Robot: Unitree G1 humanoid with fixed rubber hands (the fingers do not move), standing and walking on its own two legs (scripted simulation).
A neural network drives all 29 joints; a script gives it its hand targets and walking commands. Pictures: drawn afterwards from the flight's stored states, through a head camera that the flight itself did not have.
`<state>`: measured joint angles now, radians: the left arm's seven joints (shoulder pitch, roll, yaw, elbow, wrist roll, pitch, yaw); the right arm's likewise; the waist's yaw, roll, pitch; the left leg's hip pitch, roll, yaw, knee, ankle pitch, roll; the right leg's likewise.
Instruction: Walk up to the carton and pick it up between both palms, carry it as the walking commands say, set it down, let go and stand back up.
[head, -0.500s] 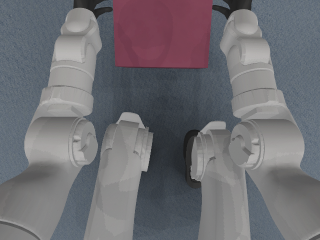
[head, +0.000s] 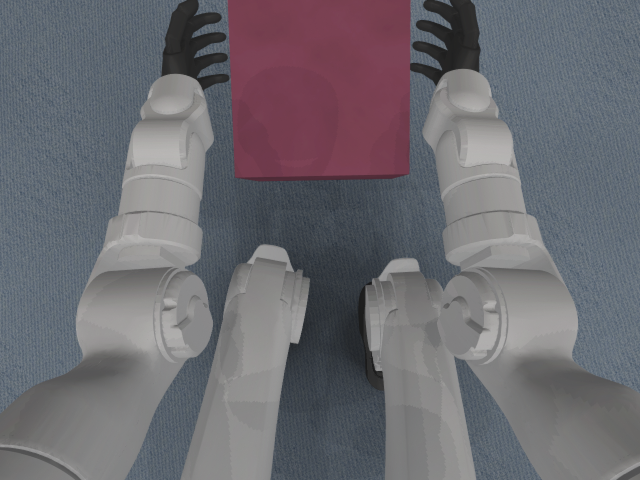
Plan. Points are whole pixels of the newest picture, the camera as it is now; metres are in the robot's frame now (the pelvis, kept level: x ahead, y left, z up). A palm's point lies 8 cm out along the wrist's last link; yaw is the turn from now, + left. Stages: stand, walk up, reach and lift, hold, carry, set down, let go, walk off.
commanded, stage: reach and lift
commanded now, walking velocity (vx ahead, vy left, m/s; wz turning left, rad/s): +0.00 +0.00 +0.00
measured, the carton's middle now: (321, 63) +0.56 +0.05 -0.20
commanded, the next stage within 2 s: none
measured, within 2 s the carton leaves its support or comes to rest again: neither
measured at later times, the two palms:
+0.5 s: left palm (158, 72) +0.47 +0.19 -0.03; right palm (494, 64) +0.50 -0.09 -0.02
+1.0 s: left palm (119, 56) +0.46 +0.18 +0.04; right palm (552, 45) +0.49 -0.10 +0.06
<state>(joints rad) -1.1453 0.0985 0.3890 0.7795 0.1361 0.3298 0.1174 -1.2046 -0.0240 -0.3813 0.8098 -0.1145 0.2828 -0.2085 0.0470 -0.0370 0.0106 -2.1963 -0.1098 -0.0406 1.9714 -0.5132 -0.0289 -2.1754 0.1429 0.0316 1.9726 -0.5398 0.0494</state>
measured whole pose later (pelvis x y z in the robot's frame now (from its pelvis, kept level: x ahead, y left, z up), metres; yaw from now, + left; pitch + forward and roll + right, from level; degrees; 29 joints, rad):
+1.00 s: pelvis +0.02 +0.00 +0.11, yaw +1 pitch +38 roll -1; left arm -0.89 -0.01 0.42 0.74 0.20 0.35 0.13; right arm -0.94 0.08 -0.42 0.75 -0.21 0.29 -0.17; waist 0.03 -0.02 -0.17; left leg -1.79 -0.13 -0.09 1.62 -0.49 -0.03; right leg -1.77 0.15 0.07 1.62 -0.52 0.04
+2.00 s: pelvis +0.05 +0.00 +0.24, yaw +2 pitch +26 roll -1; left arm -0.64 -0.10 0.43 0.69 0.24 0.32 0.11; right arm -0.67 0.15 -0.41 0.71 -0.27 0.25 -0.14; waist 0.04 -0.02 -0.18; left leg -1.20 -0.12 -0.13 1.15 -0.40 -0.02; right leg -1.18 0.13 0.11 1.15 -0.42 0.01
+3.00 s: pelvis +0.10 +0.00 +0.34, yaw +2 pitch +6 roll +0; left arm -0.37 -0.18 0.35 0.50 0.29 0.50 0.06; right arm -0.38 0.19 -0.34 0.53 -0.32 0.46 -0.08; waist 0.04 0.00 -0.10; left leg -0.39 -0.08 -0.15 0.52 -0.22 0.00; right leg -0.38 0.08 0.14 0.52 -0.24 -0.01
